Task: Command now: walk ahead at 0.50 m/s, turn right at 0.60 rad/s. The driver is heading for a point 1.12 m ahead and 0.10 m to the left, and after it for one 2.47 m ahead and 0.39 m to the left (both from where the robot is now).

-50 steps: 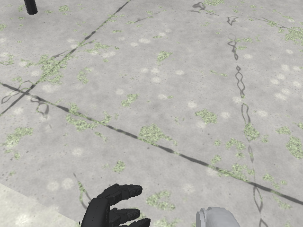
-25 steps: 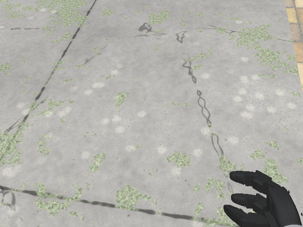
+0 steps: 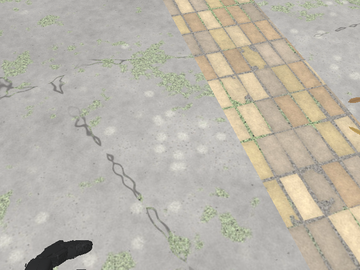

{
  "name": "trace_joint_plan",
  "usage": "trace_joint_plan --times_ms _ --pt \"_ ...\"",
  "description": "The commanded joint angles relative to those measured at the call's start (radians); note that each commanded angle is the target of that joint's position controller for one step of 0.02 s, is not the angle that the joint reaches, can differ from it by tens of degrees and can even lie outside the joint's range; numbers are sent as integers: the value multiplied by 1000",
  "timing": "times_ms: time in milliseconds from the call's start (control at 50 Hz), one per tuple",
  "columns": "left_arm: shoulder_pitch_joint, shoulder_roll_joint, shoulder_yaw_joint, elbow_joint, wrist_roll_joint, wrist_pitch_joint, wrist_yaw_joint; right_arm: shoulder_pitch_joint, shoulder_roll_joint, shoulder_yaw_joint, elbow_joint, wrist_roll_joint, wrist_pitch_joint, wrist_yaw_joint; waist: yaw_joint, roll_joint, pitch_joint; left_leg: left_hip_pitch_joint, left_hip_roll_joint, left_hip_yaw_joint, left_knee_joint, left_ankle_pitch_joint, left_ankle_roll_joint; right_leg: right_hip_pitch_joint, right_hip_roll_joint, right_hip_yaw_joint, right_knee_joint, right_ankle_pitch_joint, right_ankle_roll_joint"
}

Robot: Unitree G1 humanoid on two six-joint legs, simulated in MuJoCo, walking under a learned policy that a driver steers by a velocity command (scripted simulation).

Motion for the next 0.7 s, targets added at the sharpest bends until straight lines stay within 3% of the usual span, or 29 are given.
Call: trace_joint_plan --times_ms 20,60,80,100,120,140,160,180,200,220,240,280,340,400,460,500,540,560,580,600,620,640,660,680,700 --pt "-121 50 13 -105 -4 -12 -17 -31 -190 -45 -54 15 -2 -7 22 110 45 25 275 -87 -37 565 144 49 44 -76 -120 -49 -40" --pt "-48 93 38 -100 9 -5 -17 -32 -213 -54 -53 22 10 -12 78 154 -13 61 270 -37 117 908 116 202 125 -140 -163 -157 -84" --pt "97 131 63 -64 13 -2 -13 -46 -219 -56 -58 25 20 -19 162 146 -81 28 241 -1 300 1004 91 392 177 -163 -243 -116 -117" --pt "281 205 101 -23 13 3 6 -37 -188 -45 -73 20 15 -27 239 113 -171 -162 206 7 547 883 52 695 160 -80 -252 -47 -161" --pt "333 335 123 -21 10 1 21 31 -59 -3 -137 -28 -4 -18 173 -160 -264 -613 67 -10 933 33 -10 1078 -126 407 -255 -7 -310" --pt "379 298 105 -44 9 -11 18 -1 -87 8 -161 -7 -46 -4 207 -179 -466 -782 -28 -239 1134 -238 -18 1204 -253 829 -458 -158 -432" --pt "372 224 86 -19 20 -15 15 -103 -142 -13 -173 38 -61 4 233 -91 -365 -868 32 -282 1161 -130 -6 1140 -210 681 -482 -131 -357" --pt "308 185 75 -17 15 -18 16 -133 -122 -3 -182 39 -64 1 198 -59 -247 -873 75 -261 1102 -45 1 985 -177 530 -470 -59 -318" --pt "236 150 63 -24 10 -18 18 -150 -116 -1 -177 13 -58 -6 153 23 -175 -818 115 -257 1034 7 0 817 -140 430 -477 24 -286" --pt "184 124 52 -28 20 -21 17 -136 -120 -8 -170 -2 -44 -7 108 17 -133 -733 140 -261 973 25 -1 678 -110 352 -500 99 -273" --pt "161 107 46 -23 30 -26 19 -111 -110 -9 -163 -2 -27 -4 80 -11 -120 -679 150 -262 943 31 -2 601 -91 314 -528 116 -270" --pt "159 113 46 3 31 -41 23 -99 -85 -4 -151 -6 -2 -3 61 -14 -100 -645 148 -244 871 56 -17 521 -74 250 -567 168 -273" --pt "188 137 52 41 25 -46 39 -191 -54 10 -168 -13 5 -6 83 -10 -48 -665 143 -233 692 214 -32 482 -44 159 -600 184 -250" --pt "218 150 54 65 18 -43 44 -292 -32 22 -175 -1 -2 8 129 -26 -27 -609 108 -218 458 390 -24 487 -20 103 -599 105 -215" --pt "268 173 61 92 8 -42 38 -370 -51 18 -196 14 -9 25 170 -35 -3 -588 79 -213 344 409 -9 543 -59 137 -580 -1 -208" --pt "285 176 63 106 4 -38 37 -396 -68 12 -214 15 -13 36 175 -41 14 -598 68 -216 290 347 21 605 -93 172 -543 -14 -198" --pt "273 186 68 114 9 -33 41 -350 -82 4 -209 15 -16 45 147 -65 5 -560 53 -194 256 280 61 665 -119 169 -495 62 -170" --pt "258 184 68 114 10 -31 43 -292 -96 -5 -195 11 -16 45 111 -60 -21 -474 25 -165 229 266 88 674 -97 138 -427 197 -146" --pt "255 158 60 112 13 -29 46 -174 -127 -23 -159 2 -14 42 62 -40 -92 -321 -5 -145 226 270 118 666 -42 83 -279 350 -119" --pt "260 119 44 93 32 -28 53 -15 -189 -42 -135 -2 -14 38 6 62 -213 -75 123 -316 240 352 180 531 21 7 5 233 -71" --pt "382 57 25 71 35 -48 51 50 -280 -64 -125 0 -10 41 50 363 -313 265 321 -804 114 156 364 127 186 -34 380 -247 23" --pt "342 112 32 77 31 -66 46 60 -197 -45 -133 22 -6 43 19 338 -335 319 337 -995 -8 -47 365 -25 169 82 492 -474 18" --pt "242 158 43 49 8 -77 39 0 -153 -31 -149 19 -1 37 9 241 -210 221 315 -870 -10 -79 320 -97 116 89 532 -403 3" --pt "163 140 36 30 12 -82 42 -48 -141 -27 -166 5 5 33 19 125 -140 93 277 -763 -11 -2 300 -81 80 68 499 -330 -7" --pt "130 126 36 16 32 -85 46 -81 -125 -22 -171 1 10 32 45 79 -84 -23 247 -693 -26 102 294 -51 53 63 418 -282 -7"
